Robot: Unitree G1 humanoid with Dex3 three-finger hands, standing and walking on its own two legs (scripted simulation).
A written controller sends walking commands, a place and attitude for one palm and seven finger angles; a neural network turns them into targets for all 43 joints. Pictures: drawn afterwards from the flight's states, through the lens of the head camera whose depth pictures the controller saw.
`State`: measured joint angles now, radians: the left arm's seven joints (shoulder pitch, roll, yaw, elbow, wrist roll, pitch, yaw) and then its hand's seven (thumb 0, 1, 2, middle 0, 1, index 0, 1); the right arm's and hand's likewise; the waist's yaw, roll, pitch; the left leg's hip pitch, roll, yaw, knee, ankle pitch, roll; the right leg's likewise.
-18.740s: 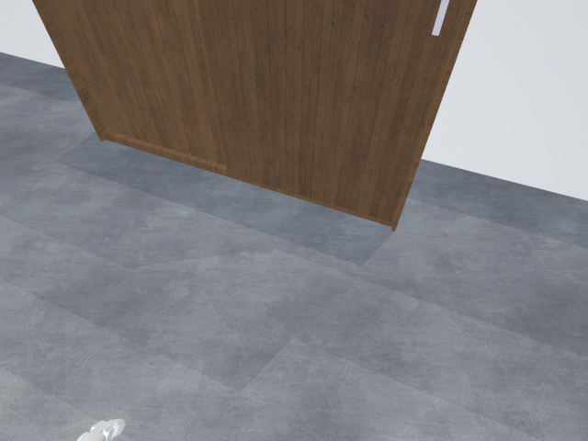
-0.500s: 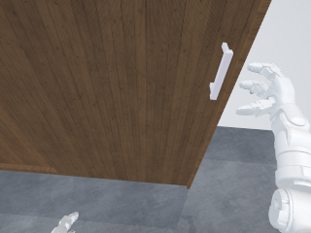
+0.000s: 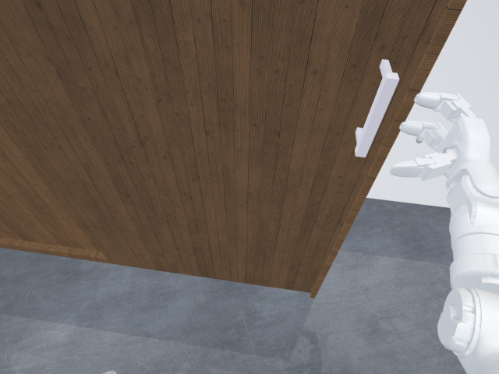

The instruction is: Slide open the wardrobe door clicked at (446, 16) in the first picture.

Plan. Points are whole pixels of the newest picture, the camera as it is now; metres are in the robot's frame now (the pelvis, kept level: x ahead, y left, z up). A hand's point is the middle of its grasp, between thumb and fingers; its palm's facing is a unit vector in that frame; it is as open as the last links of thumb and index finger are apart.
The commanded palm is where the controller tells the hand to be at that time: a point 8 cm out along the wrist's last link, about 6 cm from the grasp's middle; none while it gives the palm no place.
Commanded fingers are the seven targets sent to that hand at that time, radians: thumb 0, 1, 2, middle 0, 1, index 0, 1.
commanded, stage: move the hooked fingers beside the handle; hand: right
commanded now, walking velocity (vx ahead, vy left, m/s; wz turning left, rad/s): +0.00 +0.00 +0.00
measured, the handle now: (372, 111) +0.52 -0.13 +0.17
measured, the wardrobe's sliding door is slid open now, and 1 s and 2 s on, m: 0.00 0.00 0.00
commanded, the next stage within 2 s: feel for the door with the fingertips in 0.44 s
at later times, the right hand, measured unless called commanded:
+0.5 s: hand (426, 142) +0.45 -0.21 +0.17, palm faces +0.03 +1.00 +0.02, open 14.0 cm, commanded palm +0.42 -0.25 +0.18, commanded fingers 0.00 0.50 -0.30 0.30 1.20 0.30 1.20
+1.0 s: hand (394, 137) +0.45 -0.16 +0.18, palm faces +0.03 +1.00 +0.03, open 14.0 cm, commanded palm +0.42 -0.21 +0.18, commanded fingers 0.00 0.50 -0.30 0.30 1.20 0.30 1.20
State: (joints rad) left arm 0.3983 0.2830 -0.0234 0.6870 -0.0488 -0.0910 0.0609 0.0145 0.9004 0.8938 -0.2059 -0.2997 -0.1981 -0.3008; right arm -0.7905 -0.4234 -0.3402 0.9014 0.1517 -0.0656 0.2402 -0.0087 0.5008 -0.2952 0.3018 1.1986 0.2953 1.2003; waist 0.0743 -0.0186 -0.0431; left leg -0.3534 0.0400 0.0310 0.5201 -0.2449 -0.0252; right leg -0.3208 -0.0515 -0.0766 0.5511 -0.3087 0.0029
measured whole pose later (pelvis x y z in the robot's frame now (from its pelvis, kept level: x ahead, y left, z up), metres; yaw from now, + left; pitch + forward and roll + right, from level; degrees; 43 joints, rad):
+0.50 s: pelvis +0.00 +0.00 +0.00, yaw -1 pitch +5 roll +1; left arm 0.34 0.28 -0.03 0.65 -0.05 -0.08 0.06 0.01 0.90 0.89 -0.21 -0.30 -0.20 -0.30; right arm -0.80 -0.42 -0.32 0.89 0.16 -0.04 0.26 -0.01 0.50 -0.30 0.30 1.20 0.29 1.20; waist 0.05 -0.02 -0.05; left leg -0.36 0.04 0.05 0.53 -0.26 -0.03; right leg -0.34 -0.05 -0.06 0.57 -0.32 0.00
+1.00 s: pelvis +0.00 +0.00 +0.00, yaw -1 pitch +4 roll +0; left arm 0.31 0.25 -0.04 0.67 -0.04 -0.08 0.05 0.01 0.90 0.89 -0.21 -0.30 -0.20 -0.30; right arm -0.82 -0.31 -0.27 0.85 0.14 0.00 0.14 -0.01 0.50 -0.30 0.30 1.20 0.30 1.20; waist 0.05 -0.02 -0.04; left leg -0.34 0.04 0.04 0.53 -0.25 -0.02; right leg -0.31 -0.05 -0.06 0.55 -0.30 0.01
